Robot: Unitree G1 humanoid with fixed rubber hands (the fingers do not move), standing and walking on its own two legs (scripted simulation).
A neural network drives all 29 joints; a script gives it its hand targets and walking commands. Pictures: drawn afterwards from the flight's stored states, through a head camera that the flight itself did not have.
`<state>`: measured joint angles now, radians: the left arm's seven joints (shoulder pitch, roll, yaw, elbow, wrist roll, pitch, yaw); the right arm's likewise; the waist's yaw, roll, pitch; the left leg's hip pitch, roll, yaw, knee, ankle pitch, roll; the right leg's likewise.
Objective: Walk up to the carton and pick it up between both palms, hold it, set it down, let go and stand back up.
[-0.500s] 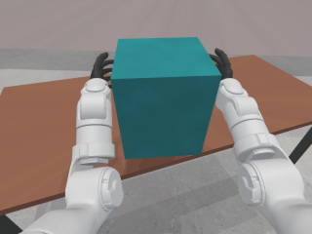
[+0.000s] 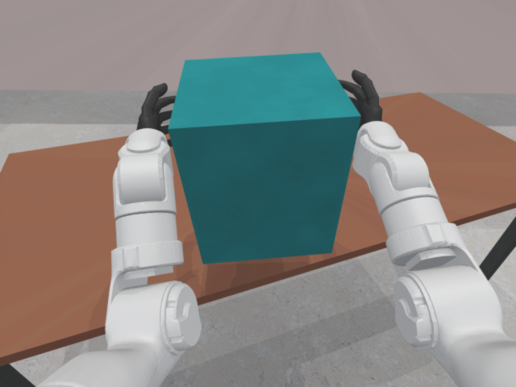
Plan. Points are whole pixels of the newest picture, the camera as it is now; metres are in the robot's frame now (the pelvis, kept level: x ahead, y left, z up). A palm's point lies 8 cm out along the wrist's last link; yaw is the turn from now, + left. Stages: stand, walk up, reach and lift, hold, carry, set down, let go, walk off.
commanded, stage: reach and lift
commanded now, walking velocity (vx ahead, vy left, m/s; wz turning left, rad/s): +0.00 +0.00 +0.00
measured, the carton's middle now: (260, 159) +0.39 +0.00 +0.20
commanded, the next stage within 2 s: hold in 0.32 s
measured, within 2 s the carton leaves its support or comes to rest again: neither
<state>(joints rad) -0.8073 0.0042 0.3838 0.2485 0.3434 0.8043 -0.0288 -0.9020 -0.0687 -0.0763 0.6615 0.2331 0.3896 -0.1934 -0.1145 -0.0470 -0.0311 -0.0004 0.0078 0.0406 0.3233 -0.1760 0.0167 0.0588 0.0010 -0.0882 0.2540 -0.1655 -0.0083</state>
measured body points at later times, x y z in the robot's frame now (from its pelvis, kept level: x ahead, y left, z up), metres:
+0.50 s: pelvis +0.00 +0.00 +0.00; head -0.08 +0.02 +0.44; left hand +0.38 +0.15 +0.27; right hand +0.38 -0.15 +0.29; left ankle +0.01 +0.10 -0.75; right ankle +0.00 -0.11 -0.75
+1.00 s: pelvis +0.00 +0.00 +0.00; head -0.10 +0.02 +0.44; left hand +0.37 +0.15 +0.29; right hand +0.37 -0.15 +0.31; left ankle +0.01 +0.10 -0.75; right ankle +0.00 -0.11 -0.75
